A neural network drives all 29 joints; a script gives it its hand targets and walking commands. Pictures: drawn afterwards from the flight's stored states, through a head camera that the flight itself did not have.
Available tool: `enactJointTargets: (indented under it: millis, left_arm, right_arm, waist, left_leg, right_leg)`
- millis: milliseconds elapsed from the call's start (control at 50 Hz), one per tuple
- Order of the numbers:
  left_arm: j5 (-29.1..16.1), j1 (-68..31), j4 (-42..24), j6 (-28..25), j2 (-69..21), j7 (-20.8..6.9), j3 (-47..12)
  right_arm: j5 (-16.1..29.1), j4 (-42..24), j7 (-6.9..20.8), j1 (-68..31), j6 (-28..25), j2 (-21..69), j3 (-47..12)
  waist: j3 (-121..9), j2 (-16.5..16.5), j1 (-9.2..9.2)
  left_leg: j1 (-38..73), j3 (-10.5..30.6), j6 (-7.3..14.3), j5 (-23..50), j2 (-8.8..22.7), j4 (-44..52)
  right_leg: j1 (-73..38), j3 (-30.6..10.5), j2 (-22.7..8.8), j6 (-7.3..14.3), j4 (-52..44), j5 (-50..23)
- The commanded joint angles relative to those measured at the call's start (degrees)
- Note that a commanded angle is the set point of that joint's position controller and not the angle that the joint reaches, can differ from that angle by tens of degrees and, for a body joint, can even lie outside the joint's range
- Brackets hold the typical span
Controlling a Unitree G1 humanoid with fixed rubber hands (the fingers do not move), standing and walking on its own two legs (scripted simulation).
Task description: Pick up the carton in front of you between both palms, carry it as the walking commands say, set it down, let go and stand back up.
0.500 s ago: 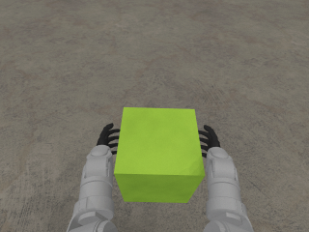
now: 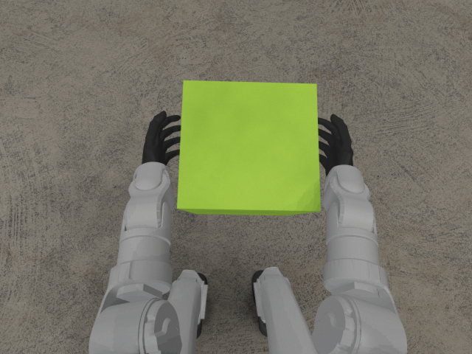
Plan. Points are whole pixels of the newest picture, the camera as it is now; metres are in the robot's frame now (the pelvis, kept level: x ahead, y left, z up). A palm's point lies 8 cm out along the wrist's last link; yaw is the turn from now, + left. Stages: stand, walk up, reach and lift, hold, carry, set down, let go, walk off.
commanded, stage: set down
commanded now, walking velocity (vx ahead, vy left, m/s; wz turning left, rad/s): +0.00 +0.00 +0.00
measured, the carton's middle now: (244, 161) +0.45 -0.03 -0.15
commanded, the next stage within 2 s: none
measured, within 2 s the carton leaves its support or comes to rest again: rests again in 1.50 s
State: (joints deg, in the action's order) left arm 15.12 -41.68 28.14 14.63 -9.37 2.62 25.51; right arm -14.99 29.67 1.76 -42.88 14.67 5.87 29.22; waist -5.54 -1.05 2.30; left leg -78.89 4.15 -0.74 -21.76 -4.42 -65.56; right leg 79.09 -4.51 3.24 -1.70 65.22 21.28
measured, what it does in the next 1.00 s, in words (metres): lowers itself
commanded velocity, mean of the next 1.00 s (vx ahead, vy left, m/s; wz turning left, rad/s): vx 0.00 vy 0.00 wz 0.00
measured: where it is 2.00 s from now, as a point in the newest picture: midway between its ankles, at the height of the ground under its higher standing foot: (230, 316)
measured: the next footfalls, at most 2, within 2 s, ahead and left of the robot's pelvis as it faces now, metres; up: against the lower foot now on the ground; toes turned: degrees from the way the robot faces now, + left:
none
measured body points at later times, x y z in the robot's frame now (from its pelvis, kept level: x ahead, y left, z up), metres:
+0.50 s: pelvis -0.03 -0.01 -0.13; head +0.26 -0.01 +0.21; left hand +0.49 +0.12 -0.23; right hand +0.46 -0.18 -0.23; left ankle +0.06 +0.12 -0.62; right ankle +0.07 -0.13 -0.62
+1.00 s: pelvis -0.04 +0.00 -0.24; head +0.32 +0.00 +0.03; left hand +0.52 +0.11 -0.39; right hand +0.49 -0.19 -0.39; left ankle +0.06 +0.12 -0.62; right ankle +0.07 -0.13 -0.62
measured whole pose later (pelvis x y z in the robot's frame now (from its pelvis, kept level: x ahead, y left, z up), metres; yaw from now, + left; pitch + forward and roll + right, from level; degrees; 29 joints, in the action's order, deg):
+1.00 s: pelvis -0.04 +0.00 -0.24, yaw -1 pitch +46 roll -2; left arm 8.0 -78.2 49.8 15.2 9.1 5.3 17.8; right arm -7.5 41.5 -5.8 -72.2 15.8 -5.2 28.3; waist 7.1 -0.8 3.3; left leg -129.4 3.9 -3.2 -31.6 -8.6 -115.2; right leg 129.0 -3.3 6.8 -4.6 114.1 31.2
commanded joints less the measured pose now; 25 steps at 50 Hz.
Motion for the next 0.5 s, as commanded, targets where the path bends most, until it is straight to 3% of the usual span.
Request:
enactJointTargets:
  millis: [0,200,480]
  left_arm:
    - [-4.26,-31.78,7.50,1.92,-49.82,-14.70,-31.43]
    - [-5.86,-40.84,12.14,0.95,-47.01,-14.88,-28.77]
    - [-8.71,-52.02,14.96,1.61,-43.62,-13.03,-28.75]
  right_arm:
    - [4.68,7.71,14.94,-29.49,2.57,51.96,-31.88]
    - [6.09,8.80,11.65,-38.36,1.89,51.14,-30.79]
    - [9.93,8.70,8.81,-50.71,2.17,47.72,-31.30]
  waist:
    - [-45.24,-0.32,0.49]
    - [-54.10,0.67,0.70]
    - [-61.00,-0.30,1.12]
  left_leg:
    - [18.51,-4.08,-0.87,9.33,-4.42,2.46]
    - [4.17,-5.89,-0.98,9.61,-5.57,-9.43]
    - [-5.37,-7.29,-1.07,7.01,-6.21,-22.68]
  right_leg:
    - [-19.71,5.28,5.06,0.27,-1.76,-11.12]
    - [-11.58,5.74,5.55,-0.93,9.05,-13.23]
    - [0.27,8.03,6.13,-1.71,22.28,-10.32]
